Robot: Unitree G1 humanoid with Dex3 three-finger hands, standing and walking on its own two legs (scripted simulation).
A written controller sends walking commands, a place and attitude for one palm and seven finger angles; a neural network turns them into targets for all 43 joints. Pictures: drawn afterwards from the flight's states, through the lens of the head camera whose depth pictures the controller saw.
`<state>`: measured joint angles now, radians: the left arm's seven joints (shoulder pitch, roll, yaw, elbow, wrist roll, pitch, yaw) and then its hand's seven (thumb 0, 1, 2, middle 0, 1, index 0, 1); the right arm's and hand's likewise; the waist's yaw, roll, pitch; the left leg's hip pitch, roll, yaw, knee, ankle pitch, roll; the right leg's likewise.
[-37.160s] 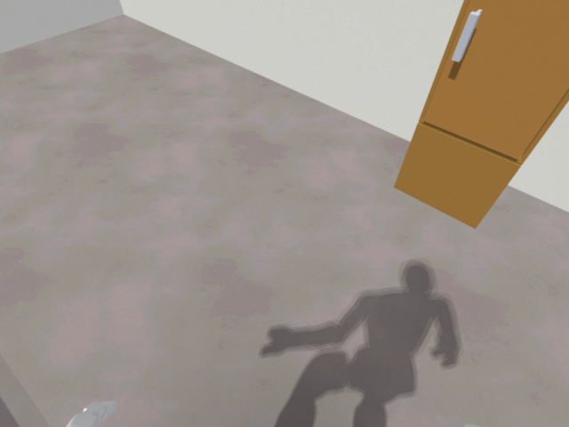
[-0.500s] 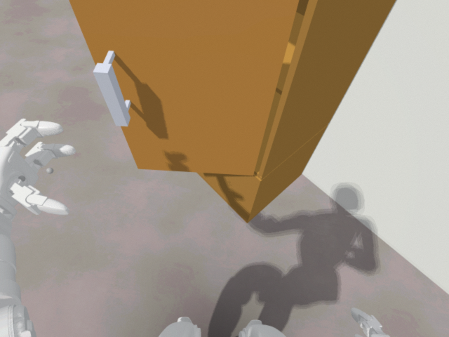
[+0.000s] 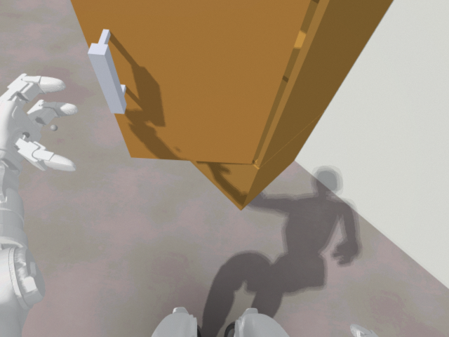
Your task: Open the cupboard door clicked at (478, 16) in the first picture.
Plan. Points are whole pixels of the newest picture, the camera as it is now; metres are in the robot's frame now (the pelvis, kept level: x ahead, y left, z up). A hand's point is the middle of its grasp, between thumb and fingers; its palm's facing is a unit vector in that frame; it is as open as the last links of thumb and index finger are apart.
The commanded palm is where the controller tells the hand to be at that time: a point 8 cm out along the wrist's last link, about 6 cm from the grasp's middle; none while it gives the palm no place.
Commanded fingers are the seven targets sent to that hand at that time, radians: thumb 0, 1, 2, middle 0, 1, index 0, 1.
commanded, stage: move the hooked fingers beside the handle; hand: left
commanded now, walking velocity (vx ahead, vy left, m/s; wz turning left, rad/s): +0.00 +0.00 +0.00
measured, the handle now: (112, 73) +0.58 +0.21 +0.07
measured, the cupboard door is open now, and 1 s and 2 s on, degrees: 45 45 45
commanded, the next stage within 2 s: slide the fingers in behind the handle in 1.40 s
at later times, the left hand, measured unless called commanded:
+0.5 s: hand (69, 94) +0.51 +0.27 +0.08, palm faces -0.03 -1.00 +0.01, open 14.0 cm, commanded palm +0.51 +0.31 +0.07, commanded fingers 0.00 -0.50 0.30 -0.30 -1.20 -0.30 -1.20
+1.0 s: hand (60, 86) +0.53 +0.29 +0.08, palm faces +0.00 -1.00 -0.01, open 14.0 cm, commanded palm +0.52 +0.31 +0.07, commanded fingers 0.00 -0.50 0.30 -0.30 -1.20 -0.30 -1.20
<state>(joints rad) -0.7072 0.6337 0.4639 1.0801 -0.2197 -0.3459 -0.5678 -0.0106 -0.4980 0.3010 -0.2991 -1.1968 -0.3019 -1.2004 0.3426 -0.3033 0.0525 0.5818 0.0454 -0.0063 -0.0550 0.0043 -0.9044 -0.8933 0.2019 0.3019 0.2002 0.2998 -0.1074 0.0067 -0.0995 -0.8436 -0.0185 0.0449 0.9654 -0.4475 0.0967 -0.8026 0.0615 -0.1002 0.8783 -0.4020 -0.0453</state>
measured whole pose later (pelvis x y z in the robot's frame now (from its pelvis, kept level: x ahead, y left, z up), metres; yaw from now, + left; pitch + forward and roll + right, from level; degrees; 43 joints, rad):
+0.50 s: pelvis +0.00 +0.02 -0.01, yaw -1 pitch +23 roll -6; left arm -0.97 0.74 0.45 1.27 -0.12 -0.33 -0.47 -0.01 -0.50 0.30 -0.30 -1.20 -0.30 -1.20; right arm 0.42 -0.31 0.07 0.61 0.01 0.09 -0.05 0.00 -0.90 -0.89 0.20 0.30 0.20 0.30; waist -0.20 0.02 -0.09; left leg -0.95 -0.02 0.04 1.00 -0.46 0.11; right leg -0.89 0.06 -0.11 0.88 -0.40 -0.02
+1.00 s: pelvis +0.02 +0.01 -0.01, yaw -2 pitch +25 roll -7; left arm -0.94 0.81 0.51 1.21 -0.13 -0.33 -0.51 -0.01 -0.50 0.30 -0.30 -1.20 -0.30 -1.20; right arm 0.44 -0.30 0.07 0.60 0.01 0.12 -0.03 0.00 -0.90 -0.89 0.20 0.30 0.20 0.30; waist -0.20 0.02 -0.10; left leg -0.97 0.01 0.02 1.02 -0.48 0.10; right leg -0.90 0.09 -0.12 0.87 -0.40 -0.04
